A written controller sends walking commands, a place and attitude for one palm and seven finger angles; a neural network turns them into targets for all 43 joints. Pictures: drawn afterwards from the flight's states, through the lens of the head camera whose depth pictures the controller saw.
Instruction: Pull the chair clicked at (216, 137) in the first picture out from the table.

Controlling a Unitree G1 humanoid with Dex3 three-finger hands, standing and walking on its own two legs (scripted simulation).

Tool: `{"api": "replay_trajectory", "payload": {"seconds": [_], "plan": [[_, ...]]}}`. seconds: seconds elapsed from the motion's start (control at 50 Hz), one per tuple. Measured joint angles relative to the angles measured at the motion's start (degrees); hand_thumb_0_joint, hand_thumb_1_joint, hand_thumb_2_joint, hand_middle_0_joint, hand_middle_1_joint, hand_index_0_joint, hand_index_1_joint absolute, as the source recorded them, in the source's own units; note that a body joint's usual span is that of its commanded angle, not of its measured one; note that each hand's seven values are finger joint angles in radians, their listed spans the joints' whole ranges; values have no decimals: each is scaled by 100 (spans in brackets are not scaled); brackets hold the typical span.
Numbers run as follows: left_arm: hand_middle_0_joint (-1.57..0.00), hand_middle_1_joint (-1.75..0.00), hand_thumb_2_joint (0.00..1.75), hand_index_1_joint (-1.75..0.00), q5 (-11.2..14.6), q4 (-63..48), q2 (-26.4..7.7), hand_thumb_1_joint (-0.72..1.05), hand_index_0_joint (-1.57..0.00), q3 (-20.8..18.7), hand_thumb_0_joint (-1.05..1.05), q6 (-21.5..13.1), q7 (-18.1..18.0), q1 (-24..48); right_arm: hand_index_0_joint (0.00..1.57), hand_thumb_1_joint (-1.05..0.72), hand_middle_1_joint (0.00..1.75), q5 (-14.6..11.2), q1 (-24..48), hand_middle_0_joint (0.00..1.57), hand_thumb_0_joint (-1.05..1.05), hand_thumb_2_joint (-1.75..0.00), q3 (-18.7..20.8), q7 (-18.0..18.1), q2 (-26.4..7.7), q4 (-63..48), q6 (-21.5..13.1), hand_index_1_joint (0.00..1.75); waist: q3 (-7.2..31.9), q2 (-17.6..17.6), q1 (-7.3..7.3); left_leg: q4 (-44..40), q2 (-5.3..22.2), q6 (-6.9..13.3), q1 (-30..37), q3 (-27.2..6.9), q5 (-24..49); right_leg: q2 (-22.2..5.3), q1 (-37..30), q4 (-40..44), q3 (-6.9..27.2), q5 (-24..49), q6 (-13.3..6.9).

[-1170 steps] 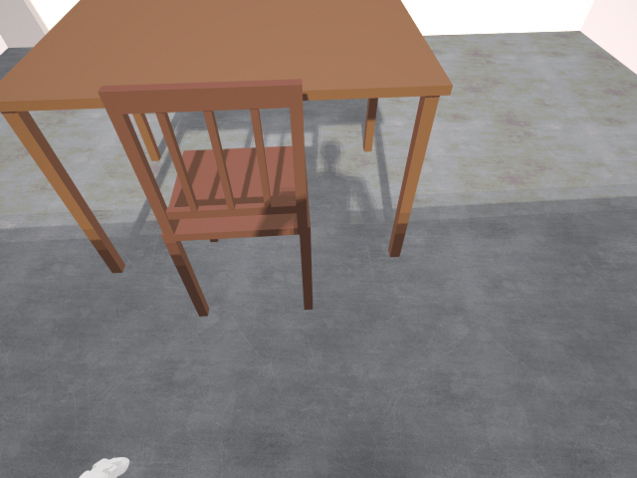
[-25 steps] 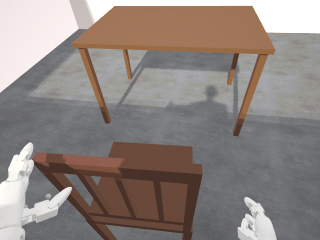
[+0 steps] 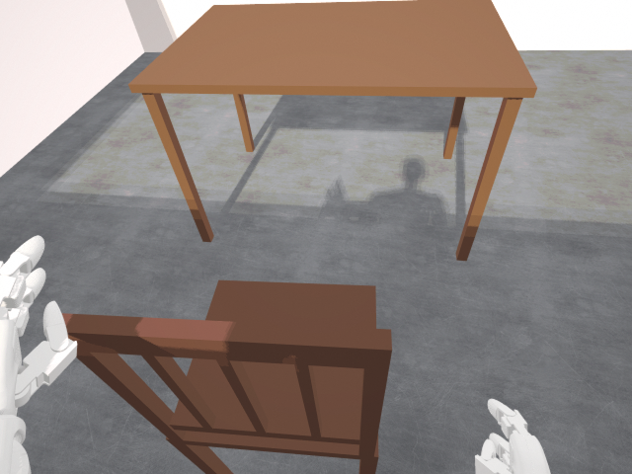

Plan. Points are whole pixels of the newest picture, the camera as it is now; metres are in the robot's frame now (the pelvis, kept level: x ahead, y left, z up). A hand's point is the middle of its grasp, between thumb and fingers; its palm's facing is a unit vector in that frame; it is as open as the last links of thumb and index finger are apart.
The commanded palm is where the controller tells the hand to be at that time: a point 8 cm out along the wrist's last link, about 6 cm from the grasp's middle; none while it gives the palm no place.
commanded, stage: draw the hand back to the body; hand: left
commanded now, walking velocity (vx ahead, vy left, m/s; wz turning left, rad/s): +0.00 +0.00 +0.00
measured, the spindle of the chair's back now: (246, 395) +0.25 +0.15 -0.10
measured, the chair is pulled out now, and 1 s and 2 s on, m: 0.67 0.67 0.67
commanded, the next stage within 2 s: step back with the hand held close in 0.06 s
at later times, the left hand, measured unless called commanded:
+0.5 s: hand (53, 365) +0.17 +0.27 +0.15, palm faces +0.36 -0.75 -0.55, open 7.4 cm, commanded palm +0.11 +0.31 +0.18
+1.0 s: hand out of the picture +0.10 +0.28 +0.16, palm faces +0.47 -0.73 -0.50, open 7.4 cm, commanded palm +0.04 +0.31 +0.18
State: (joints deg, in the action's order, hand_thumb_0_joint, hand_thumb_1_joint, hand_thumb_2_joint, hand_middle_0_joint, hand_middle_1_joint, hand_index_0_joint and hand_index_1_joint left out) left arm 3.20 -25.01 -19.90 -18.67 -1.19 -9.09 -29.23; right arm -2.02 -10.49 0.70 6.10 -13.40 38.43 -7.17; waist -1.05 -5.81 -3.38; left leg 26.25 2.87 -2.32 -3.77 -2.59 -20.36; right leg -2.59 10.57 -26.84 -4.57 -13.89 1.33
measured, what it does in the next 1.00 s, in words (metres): shifts its weight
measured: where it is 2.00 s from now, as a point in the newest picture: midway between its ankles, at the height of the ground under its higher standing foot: outside the picture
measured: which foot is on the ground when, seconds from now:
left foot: down 0.00-1.00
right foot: down 0.00-1.00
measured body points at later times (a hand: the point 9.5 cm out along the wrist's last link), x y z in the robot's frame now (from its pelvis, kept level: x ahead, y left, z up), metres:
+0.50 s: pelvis -0.04 +0.02 +0.00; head +0.00 -0.01 +0.45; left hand +0.15 +0.31 +0.18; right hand +0.14 -0.23 -0.10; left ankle -0.07 +0.15 -0.74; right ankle +0.01 -0.13 -0.74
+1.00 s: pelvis -0.10 +0.01 -0.01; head -0.08 +0.01 +0.44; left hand +0.07 +0.32 +0.19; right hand +0.05 -0.23 -0.10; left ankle -0.07 +0.15 -0.74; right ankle +0.00 -0.13 -0.74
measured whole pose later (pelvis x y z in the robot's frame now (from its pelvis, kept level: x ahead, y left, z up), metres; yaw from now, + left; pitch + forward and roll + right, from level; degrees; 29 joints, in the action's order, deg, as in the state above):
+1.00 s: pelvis -0.10 +0.01 -0.01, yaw +0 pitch -1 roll -1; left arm 0.9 -30.0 -23.6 -25.3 -7.8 -11.8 -31.1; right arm -1.3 -13.2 0.9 6.1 -12.2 33.5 -4.0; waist -2.4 -0.6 -0.3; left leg 35.0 1.5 -1.3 -19.3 -2.2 -15.4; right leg -3.4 22.9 -28.7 -3.2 -7.3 1.5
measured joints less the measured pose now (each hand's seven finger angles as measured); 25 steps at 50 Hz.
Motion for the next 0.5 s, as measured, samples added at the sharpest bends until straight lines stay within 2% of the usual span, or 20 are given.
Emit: {"api": "replay_trajectory", "payload": {"seconds": [0.2, 0.24, 0.3, 0.4, 0.5], "plan": [[-21, -30, 90, -30, -30, 44, 24, 88, -21, -112, 1, 0, -71, 163, 20, -91, 30, 7, 16, 20, 1, -90, -35, -3, 33, 57, -9, 30, 38, 35, -30, 11, -49, 39, 25, 17, 8, -46, -33, 14, 21, 25, 37], [-21, -30, 90, -30, 3, 107, 31, 88, -21, -185, 1, -110, -11, 290, 20, -91, 30, 0, 42, 20, 1, -90, -60, -10, 25, -70, 68, 30, -8, 21, -29, 36, -47, 50, -16, 25, 15, -40, -15, 46, 29, 64, 42], [-21, -30, 90, -30, -13, 210, 22, 88, -21, -368, 1, -318, 9, 338, 20, -90, 30, 32, 210, 20, 1, -90, -55, -54, 36, -225, 288, 30, -113, 36, 84, 14, -73, 70, -134, 79, 89, -55, 109, 108, 88, 187, 57], [-21, -30, 90, -30, -79, 59, -75, 89, -21, -340, 1, -362, 25, 3, 20, -90, 30, 44, 348, 20, 1, -90, 32, -74, 55, -460, 608, 30, -254, 117, 280, -47, -170, 116, -351, 171, 254, -137, 368, 142, 196, 360, 105], [-21, -30, 90, -30, -87, -224, -279, 88, -21, -340, 1, -393, 5, -344, 20, -91, 30, 11, 270, 20, 1, -90, 107, -19, 103, -513, 746, 30, -331, 275, 327, 60, -240, 136, -595, 181, 332, -204, 606, 44, 226, 442, 123]]}}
